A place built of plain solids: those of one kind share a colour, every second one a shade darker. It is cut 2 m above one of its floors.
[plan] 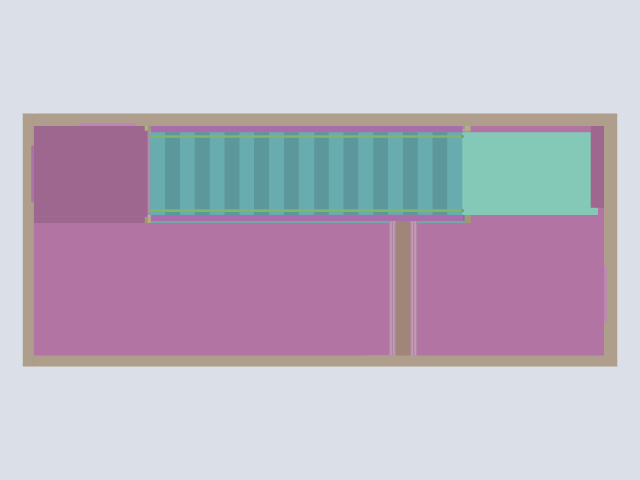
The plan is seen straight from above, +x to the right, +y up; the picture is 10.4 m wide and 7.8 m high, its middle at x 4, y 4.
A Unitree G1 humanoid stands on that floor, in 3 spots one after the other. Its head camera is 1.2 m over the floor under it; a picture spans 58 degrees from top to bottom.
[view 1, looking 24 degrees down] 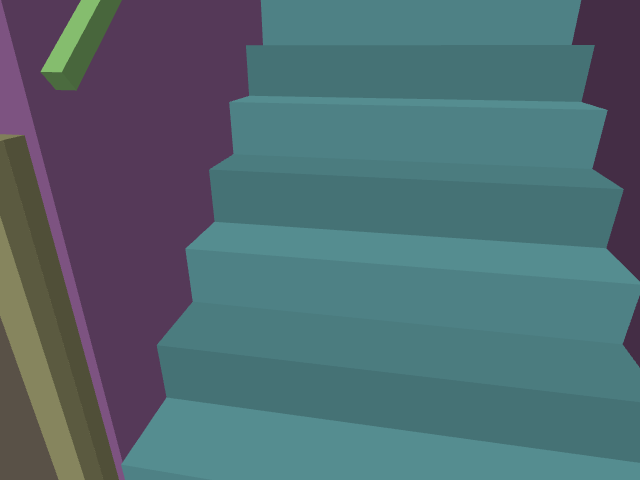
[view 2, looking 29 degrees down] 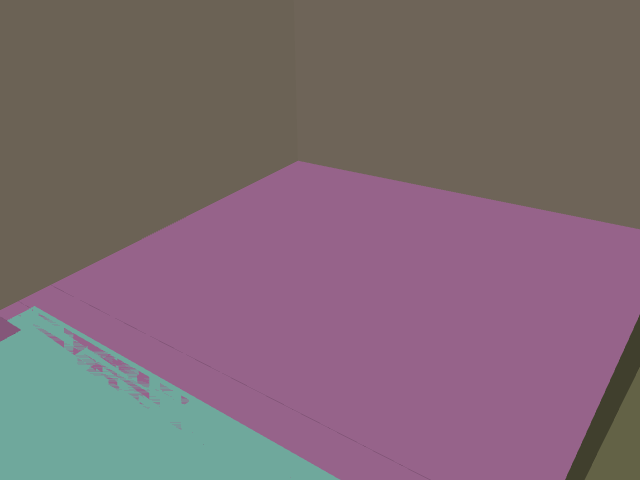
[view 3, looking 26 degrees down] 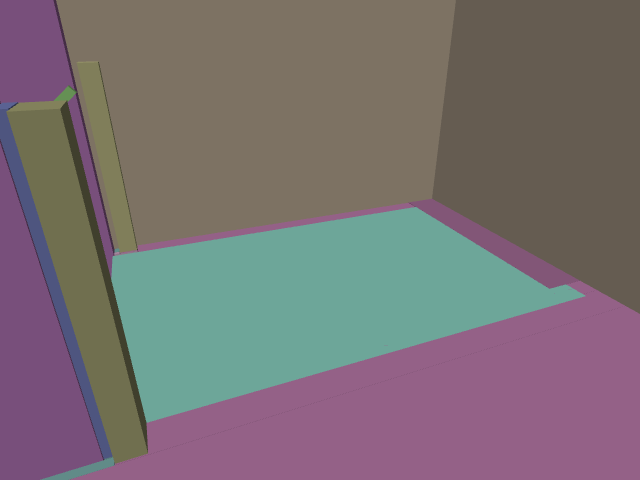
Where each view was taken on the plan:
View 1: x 0.55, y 5.10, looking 10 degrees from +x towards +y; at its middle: tread_slab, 1.46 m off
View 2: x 6.62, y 5.08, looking -59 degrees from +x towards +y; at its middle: floor_slab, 2.48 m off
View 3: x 6.60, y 3.22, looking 68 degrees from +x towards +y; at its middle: landing_slab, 2.74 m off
